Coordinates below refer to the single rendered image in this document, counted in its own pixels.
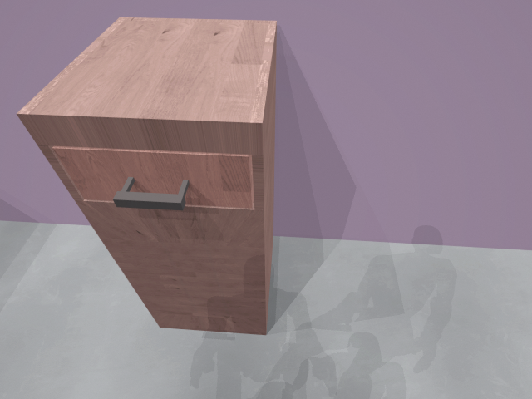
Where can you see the handle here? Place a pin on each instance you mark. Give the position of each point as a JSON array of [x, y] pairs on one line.
[[140, 200]]

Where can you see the cabinet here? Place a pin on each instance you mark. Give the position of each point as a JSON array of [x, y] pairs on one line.
[[176, 84]]

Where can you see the drawer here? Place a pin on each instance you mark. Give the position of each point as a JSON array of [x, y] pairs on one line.
[[215, 179]]

